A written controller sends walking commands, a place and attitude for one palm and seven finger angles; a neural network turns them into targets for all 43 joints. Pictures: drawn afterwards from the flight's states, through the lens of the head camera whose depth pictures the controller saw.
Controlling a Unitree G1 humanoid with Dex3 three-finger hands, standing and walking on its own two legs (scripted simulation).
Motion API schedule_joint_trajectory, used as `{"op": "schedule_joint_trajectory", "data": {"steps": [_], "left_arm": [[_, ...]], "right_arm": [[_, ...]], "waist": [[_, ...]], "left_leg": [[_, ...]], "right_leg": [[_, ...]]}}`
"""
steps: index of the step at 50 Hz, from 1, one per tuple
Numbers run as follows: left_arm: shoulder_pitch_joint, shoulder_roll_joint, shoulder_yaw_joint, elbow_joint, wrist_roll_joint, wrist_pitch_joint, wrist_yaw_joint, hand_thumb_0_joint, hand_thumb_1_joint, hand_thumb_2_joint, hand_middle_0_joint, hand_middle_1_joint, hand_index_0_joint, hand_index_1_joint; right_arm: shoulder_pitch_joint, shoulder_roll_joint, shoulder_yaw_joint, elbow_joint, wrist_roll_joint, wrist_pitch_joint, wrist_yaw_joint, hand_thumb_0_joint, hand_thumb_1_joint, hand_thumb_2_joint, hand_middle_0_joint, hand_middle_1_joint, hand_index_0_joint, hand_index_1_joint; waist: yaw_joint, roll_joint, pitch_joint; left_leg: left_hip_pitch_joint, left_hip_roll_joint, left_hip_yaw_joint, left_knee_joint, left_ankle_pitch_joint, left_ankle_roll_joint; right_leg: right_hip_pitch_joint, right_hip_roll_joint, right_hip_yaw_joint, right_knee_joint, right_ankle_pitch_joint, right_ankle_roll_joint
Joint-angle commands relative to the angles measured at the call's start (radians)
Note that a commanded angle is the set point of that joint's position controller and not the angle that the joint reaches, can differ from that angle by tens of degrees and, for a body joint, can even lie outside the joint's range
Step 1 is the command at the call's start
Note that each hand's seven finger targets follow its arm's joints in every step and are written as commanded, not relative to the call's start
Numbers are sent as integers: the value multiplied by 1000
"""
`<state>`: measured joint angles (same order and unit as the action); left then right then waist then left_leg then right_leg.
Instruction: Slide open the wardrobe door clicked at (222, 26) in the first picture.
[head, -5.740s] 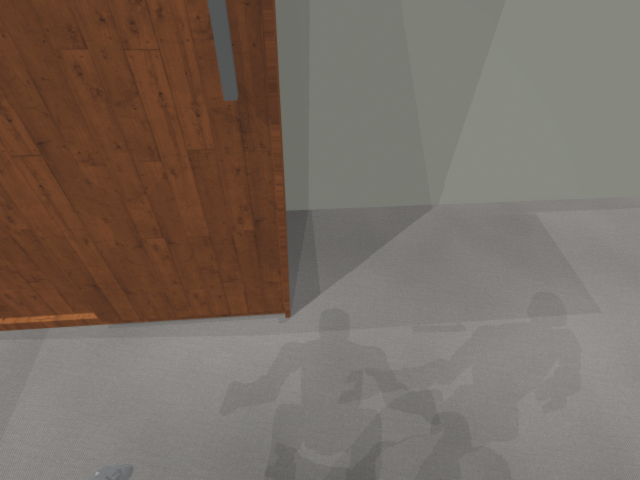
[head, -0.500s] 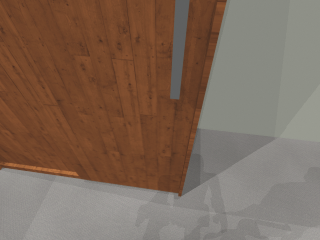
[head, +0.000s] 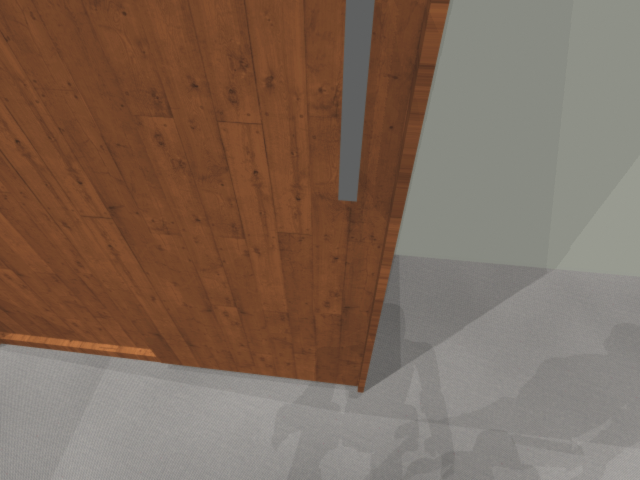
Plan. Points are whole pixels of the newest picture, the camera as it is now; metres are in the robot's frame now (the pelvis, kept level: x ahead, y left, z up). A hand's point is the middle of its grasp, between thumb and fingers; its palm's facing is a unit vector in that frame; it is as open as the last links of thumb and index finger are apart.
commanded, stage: shuffle to correct the standing spot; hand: right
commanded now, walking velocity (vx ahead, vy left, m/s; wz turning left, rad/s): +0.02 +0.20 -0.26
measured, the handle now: (355, 87) +0.48 -0.01 +0.26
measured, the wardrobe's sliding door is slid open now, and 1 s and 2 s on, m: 0.00 0.00 0.00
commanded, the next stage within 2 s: come to a stop and stand still in 0.54 s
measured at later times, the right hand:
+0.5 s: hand out of the picture -0.03 -0.08 -0.19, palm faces +0.08 +0.99 -0.13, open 7.4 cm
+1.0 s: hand out of the picture +0.02 -0.01 -0.18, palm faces +0.14 +0.98 -0.17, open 7.3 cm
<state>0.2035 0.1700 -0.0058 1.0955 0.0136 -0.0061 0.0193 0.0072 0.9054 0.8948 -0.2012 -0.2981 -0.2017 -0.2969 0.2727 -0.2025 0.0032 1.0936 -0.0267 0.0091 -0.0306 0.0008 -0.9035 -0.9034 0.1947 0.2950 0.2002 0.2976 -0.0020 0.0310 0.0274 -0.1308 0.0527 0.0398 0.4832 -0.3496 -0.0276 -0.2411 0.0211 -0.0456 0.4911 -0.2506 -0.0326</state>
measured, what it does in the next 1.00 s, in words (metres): steps to the left: left foot, then right foot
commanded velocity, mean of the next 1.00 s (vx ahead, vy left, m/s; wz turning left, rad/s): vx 0.00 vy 0.06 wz -0.02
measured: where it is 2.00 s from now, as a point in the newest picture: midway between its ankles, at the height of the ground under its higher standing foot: outside the picture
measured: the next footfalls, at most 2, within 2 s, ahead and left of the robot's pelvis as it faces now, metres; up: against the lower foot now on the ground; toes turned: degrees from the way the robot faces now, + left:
left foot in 0.64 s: +0.06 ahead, +0.25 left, +0.00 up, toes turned +0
right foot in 0.88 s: +0.05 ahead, +0.06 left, +0.00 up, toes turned -8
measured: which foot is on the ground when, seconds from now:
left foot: down 0.00-0.38, up 0.40-0.62, down 0.64-1.00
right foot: down 0.00-0.62, up 0.64-0.86, down 0.88-1.00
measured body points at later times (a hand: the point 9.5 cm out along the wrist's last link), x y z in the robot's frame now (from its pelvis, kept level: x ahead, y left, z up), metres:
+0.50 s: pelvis +0.01 +0.07 -0.01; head +0.04 +0.05 +0.44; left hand +0.04 +0.30 -0.16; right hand -0.03 -0.14 -0.18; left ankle -0.04 +0.17 -0.69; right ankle +0.00 -0.06 -0.74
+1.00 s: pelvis +0.02 +0.16 +0.00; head +0.03 +0.15 +0.45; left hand +0.10 +0.38 -0.15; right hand +0.01 -0.06 -0.16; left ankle +0.02 +0.25 -0.74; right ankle +0.01 +0.07 -0.74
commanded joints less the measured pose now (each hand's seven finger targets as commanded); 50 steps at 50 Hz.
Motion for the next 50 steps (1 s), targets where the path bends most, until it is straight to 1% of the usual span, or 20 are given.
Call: {"op": "schedule_joint_trajectory", "data": {"steps": [1, 7, 10, 13, 16, 17, 19, 20, 23, 27, 29, 30, 31, 32, 34, 36, 42, 44, 45, 50], "left_arm": [[67, 163, 47, -36, 8, -7, 22, 0, 900, 900, -200, -300, -200, -300], [76, 136, 57, -56, 12, 0, 28, 0, 900, 900, -200, -300, -200, -300], [59, 67, 44, -73, 10, 7, 29, 0, 900, 900, -200, -300, -200, -300], [38, 40, 40, -78, 12, 12, 33, 0, 900, 900, -200, -300, -200, -300], [95, 37, 40, -52, 10, 7, 37, 0, 900, 900, -200, -300, -200, -300], [155, 63, 46, -29, 14, 1, 41, 0, 900, 900, -200, -300, -200, -300], [262, 179, 76, 3, 23, -3, 54, 0, 900, 900, -200, -300, -200, -300], [266, 183, 75, 9, 21, -3, 59, 0, 900, 900, -200, -300, -200, -300], [86, 182, 84, -59, 26, -14, 58, 0, 900, 900, -200, -300, -200, -300], [35, 217, 103, -91, 30, 1, 39, 0, 900, 900, -200, -300, -200, -300], [40, 211, 113, -98, 27, 12, 34, 0, 900, 900, -200, -300, -200, -300], [40, 178, 112, -108, 22, 18, 30, 0, 900, 900, -200, -300, -200, -300], [49, 92, 100, -135, 16, 23, 24, 0, 900, 900, -200, -300, -200, -300], [-20, 63, 87, -176, 14, 26, 22, 0, 900, 900, -200, -300, -200, -300], [-16, 59, 78, -170, 14, 22, 22, 0, 900, 900, -200, -300, -200, -300], [27, 30, 61, -141, 12, 11, 3, 0, 900, 900, -200, -300, -200, -300], [99, 38, 28, -85, -4, -5, 2, 0, 900, 900, -200, -300, -200, -300], [61, 100, 36, -100, 3, -7, 10, 0, 900, 900, -200, -300, -200, -300], [40, 89, 32, -96, 2, -7, 13, 0, 900, 900, -200, -300, -200, -300], [35, 80, 32, -106, 1, 5, 15, 0, 900, 900, -200, -300, -200, -300]], "right_arm": [[120, -65, -23, -28, 0, 6, 3, 0, -900, -900, 200, 300, 200, 300], [170, -57, -40, -49, -2, 9, 8, 0, -900, -900, 200, 300, 200, 300], [197, -89, -52, -55, -6, 10, 4, 0, -900, -900, 200, 300, 200, 300], [194, -61, -47, -64, -11, 14, 1, 0, -900, -900, 200, 300, 200, 300], [177, -52, -47, -69, -8, 21, 0, 0, -900, -900, 200, 300, 200, 300], [174, -39, -46, -75, -4, 24, 3, 0, -900, -900, 200, 300, 200, 300], [137, -14, -42, -108, 0, 19, 4, 0, -900, -900, 200, 300, 200, 300], [91, -52, -59, -124, -6, 25, 4, 0, -900, -900, 200, 300, 200, 300], [78, -12, -70, -138, -2, 33, 28, 0, -900, -900, 200, 300, 200, 300], [130, 25, -72, -119, 0, 38, 43, 0, -900, -900, 200, 300, 200, 300], [167, 3, -78, -113, -3, 25, 44, 0, -900, -900, 200, 300, 200, 300], [195, -47, -88, -110, -7, 18, 41, 0, -900, -900, 200, 300, 200, 300], [205, -144, -106, -114, -20, 13, 31, 0, -900, -900, 200, 300, 200, 300], [200, -169, -105, -140, -24, 21, 29, 0, -900, -900, 200, 300, 200, 300], [113, -111, -92, -148, -22, 9, 13, 0, -900, -900, 200, 300, 200, 300], [62, -75, -71, -145, -15, -13, 1, 0, -900, -900, 200, 300, 200, 300], [47, -90, -52, -112, 13, -27, -6, 0, -900, -900, 200, 300, 200, 300], [73, -50, -47, -114, 16, -22, -5, 0, -900, -900, 200, 300, 200, 300], [52, -57, -43, -103, 13, -17, -8, 0, -900, -900, 200, 300, 200, 300], [65, -75, -40, -77, 9, -13, -9, 0, -900, -900, 200, 300, 200, 300]], "waist": [[0, -96, 13], [-11, -50, -10], [-18, 159, 8], [-18, 115, 46], [14, 68, 37], [38, -12, 1], [79, -382, -23], [79, -290, -1], [8, -166, 36], [-12, -232, -10], [-29, -157, -32], [-47, -32, -26], [-52, 274, -23], [-94, 304, -25], [-43, 221, -16], [-8, 107, -27], [7, 51, -22], [-29, -96, -25], [-27, -161, -17], [-25, -49, -1]], "left_leg": [[-118, 10, 26, -1, 56, 35], [-32, 24, 2, -47, 106, 60], [-7, 137, -104, -142, 262, 133], [-19, 170, -101, -110, 500, 216], [-61, 118, -49, 11, 575, 189], [-138, 65, -1, 97, 491, 133], [-383, -52, 58, 441, -194, 39], [-401, -33, -33, 583, -279, 47], [-334, 15, -61, 530, -177, 40], [-158, -40, 60, 248, -33, 19], [-47, -64, 95, 46, 89, 13], [-3, -17, 43, -67, 111, 19], [26, 188, -211, -187, 144, 90], [-80, 276, -305, -228, 171, 187], [-122, 241, -302, -200, 227, 238], [-117, 199, -181, -139, 370, 210], [-128, 152, -151, -78, 366, 142], [-131, 79, -94, -51, 297, 77], [-81, 69, -71, -49, 257, 59], [-68, 114, -124, -92, 269, 82]], "right_leg": [[38, -212, 234, -137, 181, -69], [-79, -173, 161, -38, 161, -48], [-171, -62, -12, 159, -8, 1], [-208, -72, -37, 292, -192, 7], [-76, -97, -53, 104, -41, 6], [52, -158, 7, 24, 212, -20], [210, -454, 393, -113, 621, -191], [142, -502, 418, -129, 617, -229], [-24, -436, 265, -145, 407, -165], [-117, -331, 134, -120, 156, -95], [-162, -282, 83, -13, 72, -42], [-221, -210, 28, 103, -52, 0], [-355, -68, -108, 355, -277, 54], [-356, -36, -45, 568, -420, 36], [-345, -75, 9, 685, -320, 23], [-251, -79, -7, 545, -241, 36], [85, -66, 2, -106, 49, 32], [89, -183, 94, -74, 307, -25], [33, -180, 105, -92, 302, -37], [14, -139, 70, -88, 133, -9]]}}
